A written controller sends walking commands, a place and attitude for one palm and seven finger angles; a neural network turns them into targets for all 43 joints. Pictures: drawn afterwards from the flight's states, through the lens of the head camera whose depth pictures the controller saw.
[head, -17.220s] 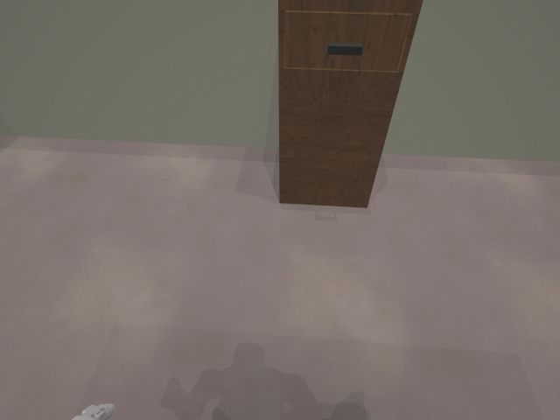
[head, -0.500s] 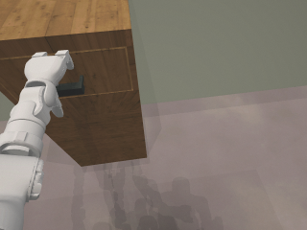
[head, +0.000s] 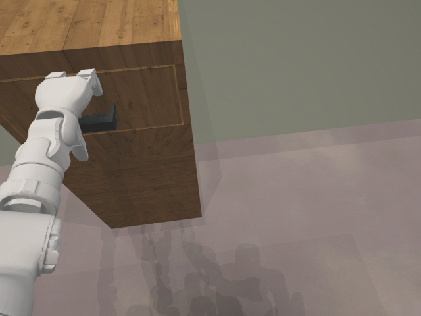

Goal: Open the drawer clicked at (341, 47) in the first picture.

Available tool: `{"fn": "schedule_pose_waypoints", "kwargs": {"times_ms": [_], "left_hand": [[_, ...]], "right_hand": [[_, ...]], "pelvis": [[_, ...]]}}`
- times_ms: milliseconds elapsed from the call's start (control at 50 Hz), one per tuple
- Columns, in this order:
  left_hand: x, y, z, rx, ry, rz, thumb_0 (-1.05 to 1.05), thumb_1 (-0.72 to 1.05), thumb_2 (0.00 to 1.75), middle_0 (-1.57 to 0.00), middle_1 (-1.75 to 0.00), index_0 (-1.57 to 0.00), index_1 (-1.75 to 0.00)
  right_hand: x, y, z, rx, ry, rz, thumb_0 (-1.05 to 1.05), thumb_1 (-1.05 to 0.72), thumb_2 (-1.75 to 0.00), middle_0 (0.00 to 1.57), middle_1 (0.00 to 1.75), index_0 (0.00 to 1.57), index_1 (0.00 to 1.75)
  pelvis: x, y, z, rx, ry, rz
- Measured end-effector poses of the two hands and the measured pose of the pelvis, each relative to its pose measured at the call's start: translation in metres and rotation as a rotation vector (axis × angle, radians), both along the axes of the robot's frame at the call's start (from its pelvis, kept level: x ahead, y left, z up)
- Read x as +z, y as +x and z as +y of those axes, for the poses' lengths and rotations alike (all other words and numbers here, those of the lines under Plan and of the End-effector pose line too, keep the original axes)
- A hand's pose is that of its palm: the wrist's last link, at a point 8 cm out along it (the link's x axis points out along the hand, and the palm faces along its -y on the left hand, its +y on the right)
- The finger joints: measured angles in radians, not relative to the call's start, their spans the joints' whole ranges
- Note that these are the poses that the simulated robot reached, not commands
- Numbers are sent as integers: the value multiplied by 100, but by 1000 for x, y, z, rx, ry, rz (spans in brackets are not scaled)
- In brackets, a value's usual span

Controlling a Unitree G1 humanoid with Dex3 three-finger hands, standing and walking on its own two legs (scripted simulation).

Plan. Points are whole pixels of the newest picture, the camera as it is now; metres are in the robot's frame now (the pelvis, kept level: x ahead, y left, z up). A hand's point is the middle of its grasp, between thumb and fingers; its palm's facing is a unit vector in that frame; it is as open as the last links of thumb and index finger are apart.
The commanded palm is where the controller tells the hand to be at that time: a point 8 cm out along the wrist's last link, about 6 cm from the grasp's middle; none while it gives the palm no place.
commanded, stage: re-aim the fingers above the handle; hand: left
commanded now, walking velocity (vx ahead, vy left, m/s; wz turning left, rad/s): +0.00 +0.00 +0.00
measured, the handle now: (91, 116) +0.53 +0.26 +0.04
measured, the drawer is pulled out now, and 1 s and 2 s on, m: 0.00 0.00 0.00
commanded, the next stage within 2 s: lower the fingers behind the handle in 0.82 s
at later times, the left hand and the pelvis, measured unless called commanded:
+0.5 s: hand (79, 113) +0.48 +0.25 +0.10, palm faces -0.03 +0.00 -1.00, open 13.7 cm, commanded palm +0.46 +0.26 +0.15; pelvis +0.00 +0.00 +0.00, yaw +0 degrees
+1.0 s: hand (81, 113) +0.48 +0.24 +0.10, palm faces -0.02 +0.01 -1.00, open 13.9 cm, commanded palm +0.46 +0.25 +0.15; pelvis +0.00 +0.00 +0.00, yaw +0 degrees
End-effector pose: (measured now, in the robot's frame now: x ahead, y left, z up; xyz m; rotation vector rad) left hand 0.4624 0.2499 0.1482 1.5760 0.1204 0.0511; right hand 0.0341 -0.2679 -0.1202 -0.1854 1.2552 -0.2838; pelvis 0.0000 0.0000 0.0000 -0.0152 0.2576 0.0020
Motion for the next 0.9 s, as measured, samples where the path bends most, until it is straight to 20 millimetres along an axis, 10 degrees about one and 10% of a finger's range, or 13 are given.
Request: {"fn": "schedule_pose_waypoints", "kwargs": {"times_ms": [900], "left_hand": [[7,-5,-6,-21,-7,-39,0,-49,30,-32,-120,-32,-120]], "right_hand": [[1,1,-3,10,-9,-7,1,-90,-90,20,30,21,30]], "pelvis": [[0,-3,0,10,-1,-8]]}}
